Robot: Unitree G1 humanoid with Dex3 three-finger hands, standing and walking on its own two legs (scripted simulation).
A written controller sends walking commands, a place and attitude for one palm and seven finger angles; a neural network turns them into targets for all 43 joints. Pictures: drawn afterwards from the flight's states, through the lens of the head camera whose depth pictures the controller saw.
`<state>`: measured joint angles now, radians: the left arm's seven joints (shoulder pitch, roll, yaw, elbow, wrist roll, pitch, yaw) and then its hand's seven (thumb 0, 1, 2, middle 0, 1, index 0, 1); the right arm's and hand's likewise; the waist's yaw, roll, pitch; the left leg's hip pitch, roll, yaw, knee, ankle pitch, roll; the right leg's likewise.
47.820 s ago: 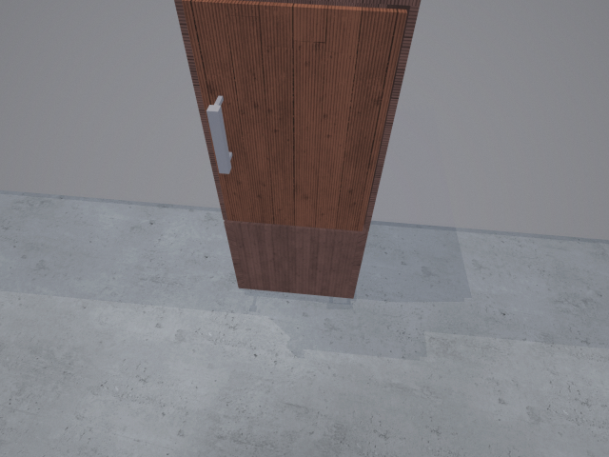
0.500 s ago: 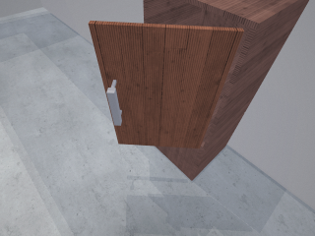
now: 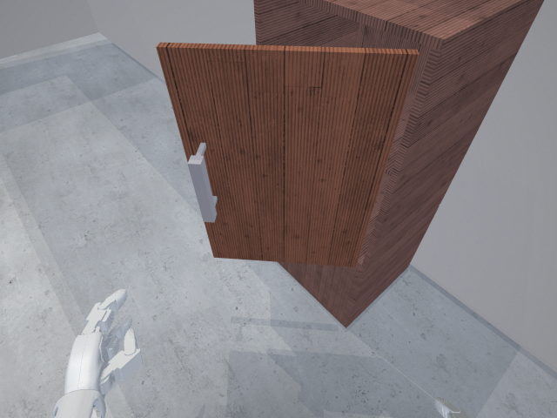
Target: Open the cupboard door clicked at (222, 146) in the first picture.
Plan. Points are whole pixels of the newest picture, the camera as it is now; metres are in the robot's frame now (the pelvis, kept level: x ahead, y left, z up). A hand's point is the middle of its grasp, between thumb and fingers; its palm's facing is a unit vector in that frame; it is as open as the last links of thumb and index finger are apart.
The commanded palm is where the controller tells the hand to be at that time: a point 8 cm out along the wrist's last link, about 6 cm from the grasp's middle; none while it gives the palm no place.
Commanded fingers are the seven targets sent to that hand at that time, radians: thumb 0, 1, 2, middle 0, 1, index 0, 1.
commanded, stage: raise the hand with hooked fingers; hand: left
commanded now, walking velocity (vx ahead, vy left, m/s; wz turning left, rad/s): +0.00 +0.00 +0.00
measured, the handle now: (206, 183) +0.56 +0.18 -0.01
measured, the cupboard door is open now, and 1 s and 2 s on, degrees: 44 44 44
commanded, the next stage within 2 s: move the hooked fingers beside the handle in 1.92 s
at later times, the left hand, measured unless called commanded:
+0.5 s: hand (139, 375) +0.19 +0.21 -0.04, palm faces -0.14 -0.99 -0.04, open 10.1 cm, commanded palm +0.16 +0.28 -0.03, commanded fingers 0.00 0.08 0.55 -0.26 -0.82 -0.26 -0.82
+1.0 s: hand (92, 349) +0.22 +0.27 +0.00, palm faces -0.01 -1.00 -0.05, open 13.0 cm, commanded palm +0.20 +0.32 -0.01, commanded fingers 0.00 -0.50 0.30 -0.30 -1.20 -0.30 -1.20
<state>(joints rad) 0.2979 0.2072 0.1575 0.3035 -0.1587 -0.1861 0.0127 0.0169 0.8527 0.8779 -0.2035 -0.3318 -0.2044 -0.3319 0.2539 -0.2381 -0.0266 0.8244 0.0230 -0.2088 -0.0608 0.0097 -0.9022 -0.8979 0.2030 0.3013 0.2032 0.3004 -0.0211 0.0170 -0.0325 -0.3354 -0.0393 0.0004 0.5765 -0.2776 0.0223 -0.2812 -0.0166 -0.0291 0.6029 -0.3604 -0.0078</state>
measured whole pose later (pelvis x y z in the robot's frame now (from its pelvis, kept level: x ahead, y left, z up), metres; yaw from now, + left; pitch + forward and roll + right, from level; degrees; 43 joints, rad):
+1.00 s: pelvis -0.04 +0.03 -0.07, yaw -1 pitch +12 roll -4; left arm 0.16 0.37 0.36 0.19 -0.36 -0.34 -0.44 0.00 -0.27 0.40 -0.28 -1.05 -0.29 -1.05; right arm 0.26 -0.25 0.03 0.54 0.04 -0.25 -0.08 0.01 -0.90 -0.90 0.20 0.30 0.21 0.30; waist 0.00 0.01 -0.12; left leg -0.87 -0.01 -0.02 1.09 -0.44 0.05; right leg -0.77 0.01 -0.05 1.03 -0.48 0.01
